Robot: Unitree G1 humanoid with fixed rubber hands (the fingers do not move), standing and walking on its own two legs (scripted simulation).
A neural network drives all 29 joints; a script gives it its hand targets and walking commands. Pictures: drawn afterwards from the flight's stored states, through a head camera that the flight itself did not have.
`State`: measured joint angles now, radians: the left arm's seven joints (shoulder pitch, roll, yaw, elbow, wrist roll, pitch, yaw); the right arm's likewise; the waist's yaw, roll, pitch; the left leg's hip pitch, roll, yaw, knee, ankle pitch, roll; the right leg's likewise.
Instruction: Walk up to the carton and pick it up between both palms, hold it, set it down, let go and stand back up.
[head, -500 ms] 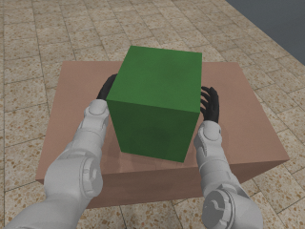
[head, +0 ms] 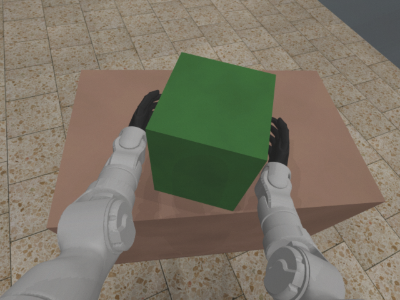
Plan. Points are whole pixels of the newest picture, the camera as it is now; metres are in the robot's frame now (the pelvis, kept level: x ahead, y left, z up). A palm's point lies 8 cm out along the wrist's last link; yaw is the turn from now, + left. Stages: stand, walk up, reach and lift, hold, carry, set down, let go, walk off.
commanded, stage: set down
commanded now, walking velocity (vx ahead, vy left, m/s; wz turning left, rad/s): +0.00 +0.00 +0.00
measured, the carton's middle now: (209, 137) +0.44 -0.03 +0.01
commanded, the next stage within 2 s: none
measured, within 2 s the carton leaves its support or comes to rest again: neither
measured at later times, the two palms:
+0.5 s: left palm (139, 127) +0.45 +0.12 +0.04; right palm (276, 157) +0.37 -0.16 +0.03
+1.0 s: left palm (139, 127) +0.45 +0.13 +0.04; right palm (275, 157) +0.38 -0.16 +0.03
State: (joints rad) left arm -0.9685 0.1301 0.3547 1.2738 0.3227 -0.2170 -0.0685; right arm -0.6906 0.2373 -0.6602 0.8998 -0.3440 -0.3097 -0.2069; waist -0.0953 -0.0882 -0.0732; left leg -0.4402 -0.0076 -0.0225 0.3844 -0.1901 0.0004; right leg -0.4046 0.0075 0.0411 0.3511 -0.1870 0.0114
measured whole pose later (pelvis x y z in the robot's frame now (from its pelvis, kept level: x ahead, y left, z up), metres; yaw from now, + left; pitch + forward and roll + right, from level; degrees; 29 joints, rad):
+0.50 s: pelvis -0.01 +0.00 +0.00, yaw +0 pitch +16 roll -1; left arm -1.00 0.13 0.41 1.34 0.32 -0.26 -0.07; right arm -0.72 0.24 -0.70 0.90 -0.38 -0.31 -0.20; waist -0.10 -0.08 -0.09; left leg -0.49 -0.01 -0.02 0.40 -0.19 0.00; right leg -0.44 0.01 0.04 0.35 -0.18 0.02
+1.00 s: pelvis -0.01 +0.00 +0.00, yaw +0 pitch +16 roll -1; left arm -1.02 0.13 0.44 1.34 0.32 -0.26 -0.08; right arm -0.74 0.24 -0.74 0.90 -0.41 -0.31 -0.19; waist -0.10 -0.08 -0.09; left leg -0.51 -0.01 -0.02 0.41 -0.19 0.01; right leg -0.46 0.01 0.04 0.35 -0.17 0.02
